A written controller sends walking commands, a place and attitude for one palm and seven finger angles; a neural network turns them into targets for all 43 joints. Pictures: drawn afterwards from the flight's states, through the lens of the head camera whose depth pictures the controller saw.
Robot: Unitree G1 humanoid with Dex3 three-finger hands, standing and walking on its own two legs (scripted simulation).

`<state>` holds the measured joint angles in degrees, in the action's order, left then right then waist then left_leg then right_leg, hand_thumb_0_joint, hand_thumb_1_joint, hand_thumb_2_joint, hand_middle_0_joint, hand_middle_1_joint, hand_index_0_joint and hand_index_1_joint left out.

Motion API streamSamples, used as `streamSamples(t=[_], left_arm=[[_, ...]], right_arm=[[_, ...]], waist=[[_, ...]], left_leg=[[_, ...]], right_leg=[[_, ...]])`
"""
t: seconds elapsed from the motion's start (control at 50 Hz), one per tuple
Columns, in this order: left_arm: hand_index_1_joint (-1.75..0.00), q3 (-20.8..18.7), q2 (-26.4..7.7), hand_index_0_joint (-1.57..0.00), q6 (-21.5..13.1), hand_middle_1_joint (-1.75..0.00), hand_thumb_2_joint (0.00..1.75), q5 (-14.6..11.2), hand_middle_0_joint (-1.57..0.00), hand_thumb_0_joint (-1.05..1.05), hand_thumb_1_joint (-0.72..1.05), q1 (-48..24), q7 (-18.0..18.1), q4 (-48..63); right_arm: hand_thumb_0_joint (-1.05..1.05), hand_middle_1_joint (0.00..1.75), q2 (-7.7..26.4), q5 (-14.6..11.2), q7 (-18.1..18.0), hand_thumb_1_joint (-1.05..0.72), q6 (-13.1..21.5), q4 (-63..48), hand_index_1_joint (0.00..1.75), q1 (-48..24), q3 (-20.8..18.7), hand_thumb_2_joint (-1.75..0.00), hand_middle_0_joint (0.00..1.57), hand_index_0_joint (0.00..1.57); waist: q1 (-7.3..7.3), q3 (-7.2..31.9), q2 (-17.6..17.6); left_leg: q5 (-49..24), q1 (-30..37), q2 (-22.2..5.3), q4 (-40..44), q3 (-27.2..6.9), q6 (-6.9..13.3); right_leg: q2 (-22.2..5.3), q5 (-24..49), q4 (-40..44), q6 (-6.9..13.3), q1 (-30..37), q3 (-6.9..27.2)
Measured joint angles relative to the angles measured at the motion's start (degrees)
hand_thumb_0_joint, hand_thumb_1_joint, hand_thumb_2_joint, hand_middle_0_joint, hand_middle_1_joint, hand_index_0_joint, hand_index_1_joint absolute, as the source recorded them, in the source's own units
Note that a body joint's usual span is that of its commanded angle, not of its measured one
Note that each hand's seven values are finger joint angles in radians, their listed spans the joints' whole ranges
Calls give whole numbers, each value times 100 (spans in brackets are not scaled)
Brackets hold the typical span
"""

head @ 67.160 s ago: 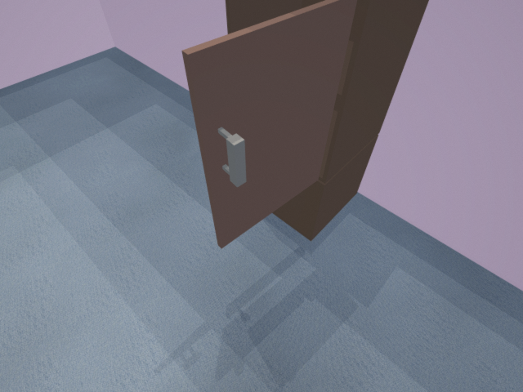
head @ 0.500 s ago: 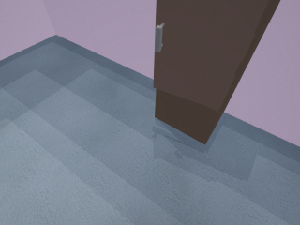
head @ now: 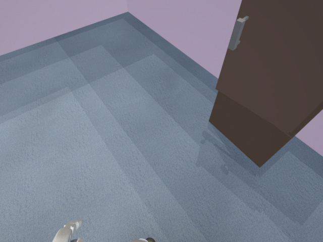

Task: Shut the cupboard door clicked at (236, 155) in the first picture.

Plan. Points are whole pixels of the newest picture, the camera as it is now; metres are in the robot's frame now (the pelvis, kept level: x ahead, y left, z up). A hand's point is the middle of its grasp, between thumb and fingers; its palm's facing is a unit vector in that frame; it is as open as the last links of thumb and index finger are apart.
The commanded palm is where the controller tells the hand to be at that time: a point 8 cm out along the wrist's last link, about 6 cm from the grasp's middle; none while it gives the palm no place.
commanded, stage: walk to a spot facing it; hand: left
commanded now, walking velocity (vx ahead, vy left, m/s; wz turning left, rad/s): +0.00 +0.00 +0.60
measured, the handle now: (239, 32) +0.86 -0.30 +0.03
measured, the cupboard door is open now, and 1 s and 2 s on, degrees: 8 8 8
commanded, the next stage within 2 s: turn to face it in 0.90 s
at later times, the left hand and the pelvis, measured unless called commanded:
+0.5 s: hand out of the picture +0.02 +0.22 -0.17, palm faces +0.36 -0.89 -0.28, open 7.4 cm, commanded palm none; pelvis +0.06 +0.00 -0.01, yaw +20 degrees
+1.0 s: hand out of the picture +0.09 +0.18 -0.17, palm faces +0.66 -0.72 -0.23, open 7.4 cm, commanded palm none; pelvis +0.20 +0.03 -0.01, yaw +40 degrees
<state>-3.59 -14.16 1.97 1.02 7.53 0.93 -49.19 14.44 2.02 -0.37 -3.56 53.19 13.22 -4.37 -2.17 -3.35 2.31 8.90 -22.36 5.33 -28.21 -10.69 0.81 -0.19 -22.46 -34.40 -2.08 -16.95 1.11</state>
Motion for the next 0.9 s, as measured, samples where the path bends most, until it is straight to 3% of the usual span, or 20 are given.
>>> streamSamples(t=[0.02,0.06,0.1,0.14,0.24,0.3,0.34,0.36,0.4,0.46,0.52,0.6,0.64,0.68,0.74,0.78,0.84,0.9], left_arm=[[-30,2,-66,-20,-50,-30,90,27,-20,0,90,103,4,68],[-30,30,32,-20,-38,-30,90,42,-20,0,90,168,55,1],[-30,52,135,-20,-13,-30,90,38,-20,0,90,299,85,-76],[-30,63,179,-20,-25,-30,90,37,-20,0,90,424,97,-146],[-30,79,188,-20,-101,-30,90,48,-20,0,90,636,72,-163],[-30,63,145,-20,-125,-30,90,48,-20,0,90,782,51,-151],[-30,42,97,-20,-119,-30,90,16,-20,0,90,951,24,-153],[-30,30,51,-20,-87,-30,90,-1,-20,0,90,975,3,-191],[-30,-8,-33,-20,44,-30,90,6,-20,0,90,955,-7,-284],[-30,-58,-53,-20,143,-30,90,20,-20,1,90,807,-67,-362],[-30,-64,-14,-20,87,-30,90,29,-20,1,90,644,-155,-258],[-30,-28,53,-19,-39,-30,90,37,-20,1,90,488,-215,-51],[-30,-9,45,-20,-162,-30,90,51,-20,1,90,501,-235,73],[-30,26,97,-20,-295,-30,90,79,-20,0,90,484,-178,123],[-30,70,273,-20,-331,-30,90,64,-20,0,90,570,-58,100],[-30,84,371,-20,-321,-30,90,58,-20,0,90,656,-9,9],[-30,114,461,-20,-321,-30,90,50,-20,0,90,758,18,-118],[-30,117,495,-20,-314,-30,90,47,-20,0,91,848,50,-206]], right_arm=[[0,30,-12,-28,5,-91,-26,-36,30,13,-27,-89,21,20],[0,30,122,-18,20,-91,-64,-60,30,-76,-117,-89,20,20],[0,30,219,-6,53,-91,-79,-99,30,-122,-161,-89,20,20],[0,30,235,-23,95,-91,-70,-147,30,-161,-150,-89,20,20],[0,30,130,-65,167,-91,-78,-206,30,-321,-24,-89,20,20],[0,30,65,-78,195,-91,-60,-236,30,-493,58,-89,20,20],[0,30,70,-53,217,-91,38,-332,30,-551,118,-89,20,20],[0,30,53,-32,216,-91,117,-367,30,-594,122,-89,20,20],[0,30,-15,-19,195,-91,220,-401,30,-629,165,-89,20,20],[0,30,-82,6,113,-91,291,-427,30,-498,206,-89,20,20],[0,30,-107,18,80,-91,304,-328,30,-341,232,-89,20,20],[0,30,-117,19,89,-91,247,-155,30,-115,214,-89,21,20],[0,30,-124,-8,95,-91,193,-83,30,19,186,-89,21,20],[0,30,-93,-46,100,-91,127,26,30,85,122,-89,21,20],[0,30,-21,-24,125,-91,41,156,30,34,29,-89,20,20],[1,30,-12,-26,156,-91,34,142,30,-39,-4,-89,20,20],[1,30,-60,-38,189,-91,32,37,30,-170,13,-89,20,20],[0,30,-116,-48,220,-91,23,-60,30,-351,58,-89,20,20]], waist=[[56,85,-152],[66,13,5],[46,-45,89],[10,-109,40],[81,-320,-232],[191,-420,-350],[235,-389,-375],[236,-399,-409],[297,-418,-496],[296,-332,-446],[274,-253,-321],[203,-141,-141],[179,-58,-103],[179,-28,-45],[185,-10,5],[132,-8,-23],[82,-74,-151],[124,-202,-255]], left_leg=[[448,-194,129,-352,73,-61],[1332,-624,88,-1670,231,-160],[1543,-897,-41,-2818,536,-223],[1521,-960,-224,-3350,819,-305],[1563,-464,-553,-2364,1285,-347],[1400,-70,-569,-1455,1457,-251],[696,294,-553,-652,1527,-75],[484,224,-521,-748,1491,4],[828,178,-468,-1055,1450,57],[977,325,-417,-842,1266,20],[824,526,-386,-469,1040,-13],[887,724,-398,-323,722,-89],[1157,689,-389,-621,567,-105],[1889,330,-355,-1727,550,-69],[1818,-352,-392,-3509,796,-101],[1543,-639,-506,-3906,990,-169],[1361,-791,-643,-3537,1244,-252],[1212,-777,-701,-2839,1419,-252]], right_leg=[[-107,58,514,143,159,124],[-97,368,372,196,148,-27],[-164,324,365,174,301,-193],[-285,268,443,153,482,-340],[-630,36,388,91,783,-768],[-782,-221,124,9,837,-1029],[-872,-481,-426,-56,671,-1152],[-896,-691,-1063,-89,432,-1068],[-779,-1035,-2231,-86,-73,-699],[-620,-724,-2855,-83,-674,-464],[-552,-357,-2434,-105,-984,-374],[-432,36,-1137,-138,-879,-398],[-349,264,-316,-112,-557,-469],[-373,538,-380,171,-465,-656],[-445,344,-218,337,-121,-928],[-499,385,116,303,168,-1093],[-604,410,500,296,541,-1341],[-672,322,653,248,823,-1595]])
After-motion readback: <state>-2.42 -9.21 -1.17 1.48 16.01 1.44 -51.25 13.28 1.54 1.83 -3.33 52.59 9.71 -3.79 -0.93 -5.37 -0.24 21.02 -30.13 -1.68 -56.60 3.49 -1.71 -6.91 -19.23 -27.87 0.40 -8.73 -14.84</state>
